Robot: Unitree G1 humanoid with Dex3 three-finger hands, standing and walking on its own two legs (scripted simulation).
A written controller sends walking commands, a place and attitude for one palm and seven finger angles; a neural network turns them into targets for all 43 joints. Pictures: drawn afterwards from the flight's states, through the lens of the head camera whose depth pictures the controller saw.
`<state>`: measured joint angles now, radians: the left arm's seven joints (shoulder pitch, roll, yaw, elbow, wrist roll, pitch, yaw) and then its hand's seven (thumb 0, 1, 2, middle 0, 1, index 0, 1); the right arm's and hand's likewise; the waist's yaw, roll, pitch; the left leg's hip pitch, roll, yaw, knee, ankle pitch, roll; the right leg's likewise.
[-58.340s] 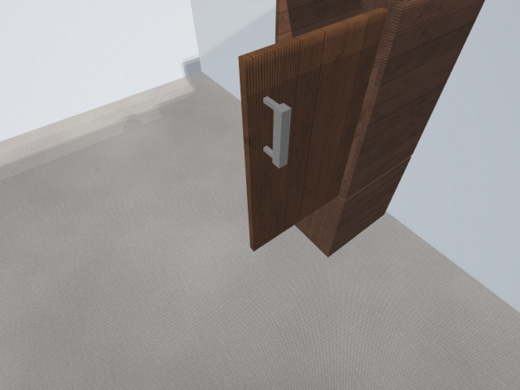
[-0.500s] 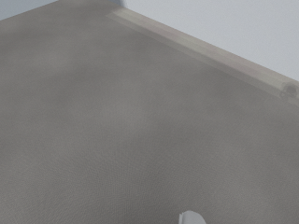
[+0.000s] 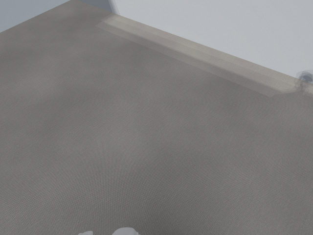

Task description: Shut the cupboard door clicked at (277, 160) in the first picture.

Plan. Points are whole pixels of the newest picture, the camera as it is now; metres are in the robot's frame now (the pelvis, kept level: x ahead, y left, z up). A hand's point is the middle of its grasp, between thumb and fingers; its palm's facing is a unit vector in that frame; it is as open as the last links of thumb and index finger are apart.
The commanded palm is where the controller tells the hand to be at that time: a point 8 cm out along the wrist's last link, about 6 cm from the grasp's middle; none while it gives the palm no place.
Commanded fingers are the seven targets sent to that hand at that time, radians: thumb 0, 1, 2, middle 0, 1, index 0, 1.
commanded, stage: turn to face it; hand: left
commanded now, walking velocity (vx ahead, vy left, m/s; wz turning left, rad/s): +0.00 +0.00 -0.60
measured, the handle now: out of the picture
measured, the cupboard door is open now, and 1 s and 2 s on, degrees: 21 21 21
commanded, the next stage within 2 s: none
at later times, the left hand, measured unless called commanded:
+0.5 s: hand (73, 222) +0.17 +0.26 -0.17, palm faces -0.19 -0.96 -0.19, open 7.4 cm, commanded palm none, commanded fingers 0.00 0.90 0.90 -0.20 -0.30 -0.20 -0.30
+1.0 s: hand (121, 189) +0.27 +0.13 -0.15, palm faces -0.59 -0.77 -0.25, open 7.4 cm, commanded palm none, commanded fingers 0.00 0.90 0.90 -0.20 -0.30 -0.20 -0.30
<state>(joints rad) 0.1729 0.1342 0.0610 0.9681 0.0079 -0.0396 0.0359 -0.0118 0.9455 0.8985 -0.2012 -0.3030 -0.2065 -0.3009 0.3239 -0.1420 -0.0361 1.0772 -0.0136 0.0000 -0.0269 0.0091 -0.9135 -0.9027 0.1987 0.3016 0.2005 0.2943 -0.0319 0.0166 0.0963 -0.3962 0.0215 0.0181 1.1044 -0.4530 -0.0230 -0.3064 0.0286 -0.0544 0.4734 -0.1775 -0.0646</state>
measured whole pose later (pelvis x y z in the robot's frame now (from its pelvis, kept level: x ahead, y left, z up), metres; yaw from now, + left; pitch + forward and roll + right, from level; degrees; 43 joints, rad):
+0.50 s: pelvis +0.06 +0.07 +0.01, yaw -17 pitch +0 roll -3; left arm 0.23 0.27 0.11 0.91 0.02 0.07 -0.02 0.01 0.91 0.90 -0.20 -0.30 -0.20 -0.30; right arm 0.14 -0.17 0.00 0.86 -0.03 0.00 -0.03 0.01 -0.91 -0.90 0.20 0.30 0.20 0.29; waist 0.05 -0.05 0.06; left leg -0.24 0.07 0.11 0.48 -0.25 0.04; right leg -0.51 0.00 0.00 1.14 -0.42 0.06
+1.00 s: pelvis +0.06 +0.04 +0.00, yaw -36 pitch +1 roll +0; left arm 0.14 0.20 0.04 0.88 0.02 0.04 0.00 0.01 0.91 0.90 -0.20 -0.30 -0.20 -0.30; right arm 0.24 -0.26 -0.06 0.93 -0.02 0.06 -0.01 0.01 -0.91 -0.90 0.20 0.30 0.20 0.29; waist -0.04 0.03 0.09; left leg -0.51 0.09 0.04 1.06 -0.42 -0.10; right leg -0.25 0.01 0.02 0.52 -0.29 -0.01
